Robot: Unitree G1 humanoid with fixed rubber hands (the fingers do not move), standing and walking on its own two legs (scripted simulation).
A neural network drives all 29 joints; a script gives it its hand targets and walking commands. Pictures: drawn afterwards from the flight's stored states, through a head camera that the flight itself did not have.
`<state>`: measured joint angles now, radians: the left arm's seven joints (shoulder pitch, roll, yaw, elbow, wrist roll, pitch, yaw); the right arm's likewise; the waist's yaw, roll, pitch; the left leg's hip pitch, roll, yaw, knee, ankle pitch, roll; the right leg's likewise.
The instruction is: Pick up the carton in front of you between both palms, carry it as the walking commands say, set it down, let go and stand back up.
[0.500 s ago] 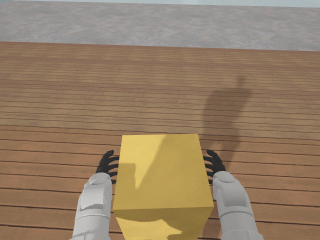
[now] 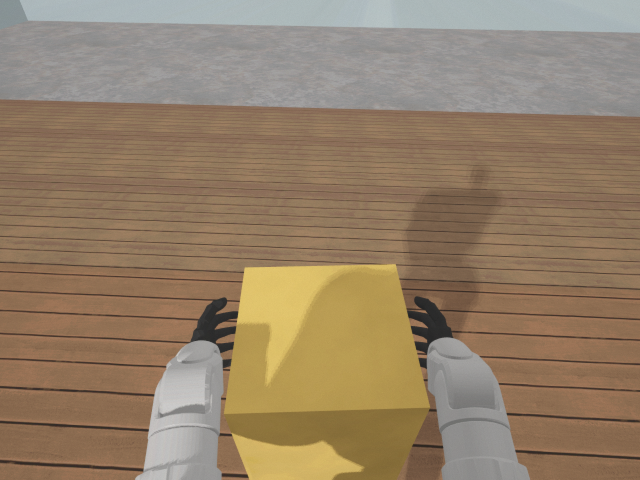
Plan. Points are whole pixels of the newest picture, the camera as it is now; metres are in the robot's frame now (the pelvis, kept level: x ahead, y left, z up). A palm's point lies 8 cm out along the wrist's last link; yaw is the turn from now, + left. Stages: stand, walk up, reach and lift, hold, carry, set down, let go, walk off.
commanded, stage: hold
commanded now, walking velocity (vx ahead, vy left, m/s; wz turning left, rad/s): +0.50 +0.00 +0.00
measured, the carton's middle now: (322, 377) +0.30 +0.00 -0.03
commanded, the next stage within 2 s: carry in 0.02 s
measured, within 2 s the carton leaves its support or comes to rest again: neither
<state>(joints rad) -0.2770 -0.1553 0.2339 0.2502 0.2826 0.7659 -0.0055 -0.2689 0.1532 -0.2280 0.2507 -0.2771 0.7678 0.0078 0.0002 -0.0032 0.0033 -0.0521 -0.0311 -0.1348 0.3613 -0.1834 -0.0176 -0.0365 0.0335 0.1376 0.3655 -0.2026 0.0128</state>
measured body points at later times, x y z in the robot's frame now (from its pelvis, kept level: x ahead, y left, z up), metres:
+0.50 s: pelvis +0.13 -0.01 -0.02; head +0.09 +0.00 +0.43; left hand +0.40 +0.14 +0.07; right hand +0.39 -0.16 +0.07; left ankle +0.07 +0.10 -0.75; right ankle +0.02 -0.13 -0.73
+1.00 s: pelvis +0.40 -0.05 +0.00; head +0.38 -0.06 +0.45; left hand +0.64 +0.12 +0.09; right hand +0.65 -0.19 +0.09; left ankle +0.52 +0.09 -0.70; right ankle +0.28 -0.11 -0.75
